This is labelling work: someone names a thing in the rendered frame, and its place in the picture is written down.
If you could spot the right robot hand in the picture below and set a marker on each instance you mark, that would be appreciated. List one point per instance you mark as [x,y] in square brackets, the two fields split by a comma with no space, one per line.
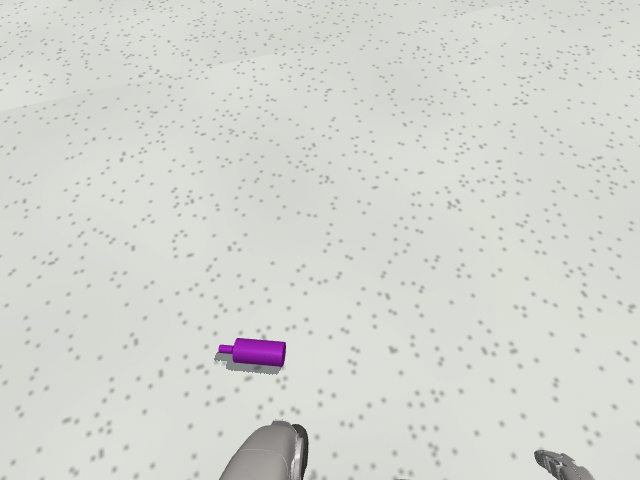
[561,466]

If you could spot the left robot foot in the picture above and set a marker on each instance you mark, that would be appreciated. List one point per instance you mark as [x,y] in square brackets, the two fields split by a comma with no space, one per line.
[303,434]

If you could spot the bottle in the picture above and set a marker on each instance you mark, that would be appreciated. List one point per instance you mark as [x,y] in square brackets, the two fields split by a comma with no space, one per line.
[260,352]

